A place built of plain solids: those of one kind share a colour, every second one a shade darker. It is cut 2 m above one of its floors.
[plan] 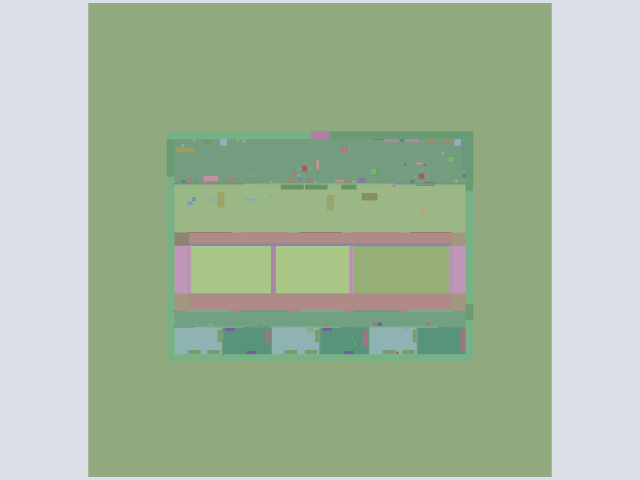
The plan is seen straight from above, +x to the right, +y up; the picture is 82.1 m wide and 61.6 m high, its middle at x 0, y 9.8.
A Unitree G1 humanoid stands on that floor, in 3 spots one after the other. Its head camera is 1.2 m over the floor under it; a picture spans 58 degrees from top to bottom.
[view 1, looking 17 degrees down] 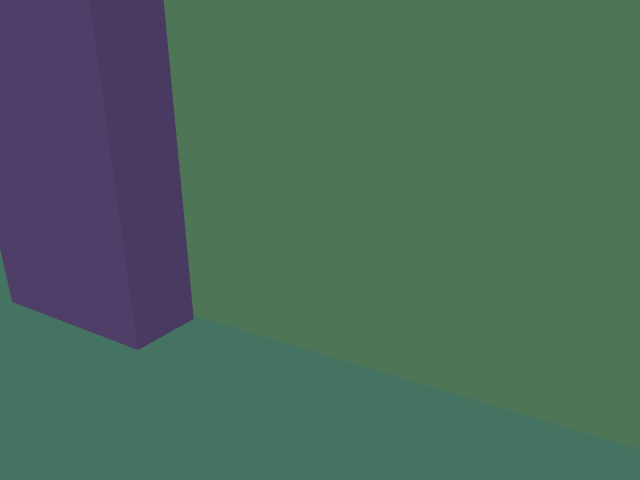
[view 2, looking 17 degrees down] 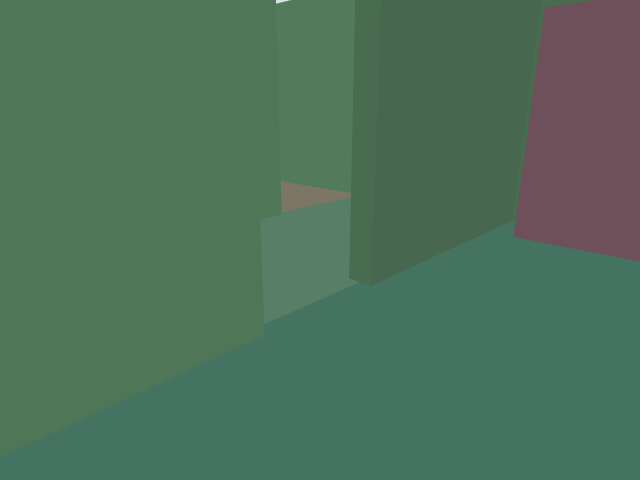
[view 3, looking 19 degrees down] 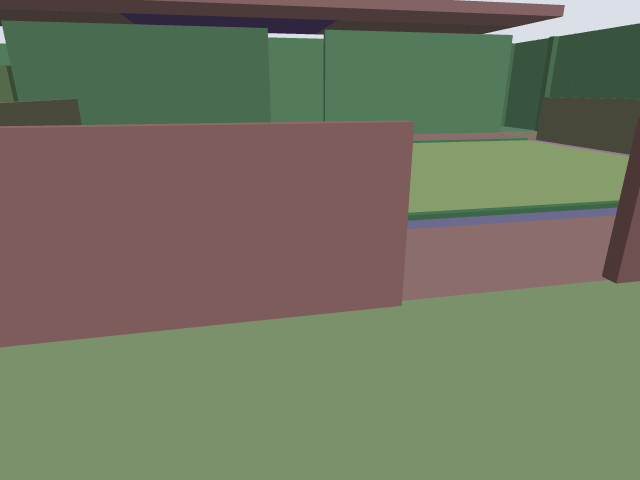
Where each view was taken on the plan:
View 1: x -11.19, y -3.16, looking -61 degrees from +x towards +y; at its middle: wall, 2.03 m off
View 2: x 13.85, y -3.16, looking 44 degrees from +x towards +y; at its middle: floor_back_corridor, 4.10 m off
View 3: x -8.92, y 12.97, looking -102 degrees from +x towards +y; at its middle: rail_far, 2.31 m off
